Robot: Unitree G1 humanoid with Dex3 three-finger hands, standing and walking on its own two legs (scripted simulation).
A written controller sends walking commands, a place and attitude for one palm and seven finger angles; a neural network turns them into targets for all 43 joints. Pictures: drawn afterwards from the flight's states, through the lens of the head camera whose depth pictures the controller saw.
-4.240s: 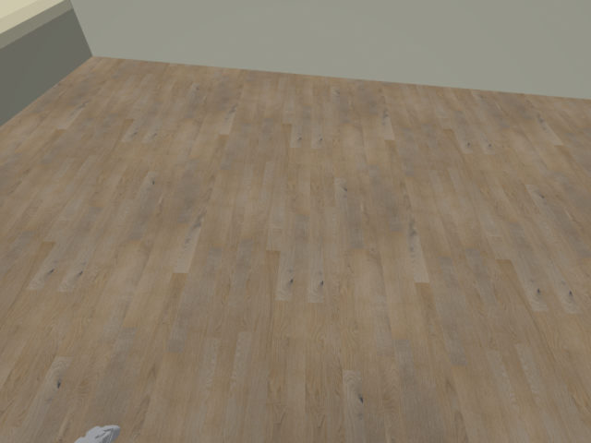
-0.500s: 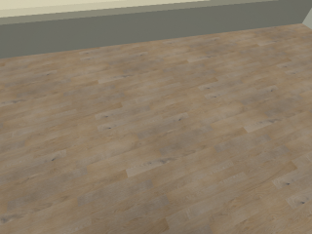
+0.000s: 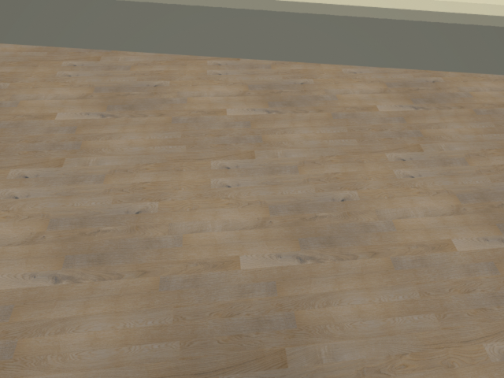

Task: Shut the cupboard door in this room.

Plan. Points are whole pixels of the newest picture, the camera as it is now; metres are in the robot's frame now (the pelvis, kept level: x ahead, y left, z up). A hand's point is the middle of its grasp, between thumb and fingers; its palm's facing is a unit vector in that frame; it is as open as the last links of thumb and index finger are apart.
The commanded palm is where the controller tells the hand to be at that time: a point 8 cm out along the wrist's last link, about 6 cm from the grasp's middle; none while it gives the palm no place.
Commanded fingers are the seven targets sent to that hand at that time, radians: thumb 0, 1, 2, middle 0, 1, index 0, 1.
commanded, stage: turn or walk to find it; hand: left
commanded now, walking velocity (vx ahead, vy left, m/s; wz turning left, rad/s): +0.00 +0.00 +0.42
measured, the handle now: out of the picture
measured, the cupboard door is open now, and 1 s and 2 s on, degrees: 40 40 40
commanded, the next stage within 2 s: none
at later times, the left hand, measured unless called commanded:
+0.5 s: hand out of the picture +0.07 +0.19 -0.14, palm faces +0.18 -0.95 -0.27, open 7.4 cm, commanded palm none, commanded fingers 0.00 0.90 0.90 -0.20 -0.30 -0.20 -0.30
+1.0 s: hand out of the picture -0.12 +0.20 -0.17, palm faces +0.44 -0.86 -0.25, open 7.4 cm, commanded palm none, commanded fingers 0.00 0.90 0.90 -0.20 -0.30 -0.20 -0.30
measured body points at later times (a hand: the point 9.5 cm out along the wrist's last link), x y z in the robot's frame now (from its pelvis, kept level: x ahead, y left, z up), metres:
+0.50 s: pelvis -0.02 -0.02 +0.01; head +0.01 -0.04 +0.45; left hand +0.06 +0.24 -0.11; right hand +0.07 -0.26 -0.16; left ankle +0.00 +0.10 -0.72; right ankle +0.00 -0.13 -0.73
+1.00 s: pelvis -0.05 +0.00 +0.00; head -0.04 +0.03 +0.45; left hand -0.14 +0.25 -0.15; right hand +0.14 -0.20 -0.12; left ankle -0.10 +0.09 -0.72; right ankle -0.01 -0.13 -0.69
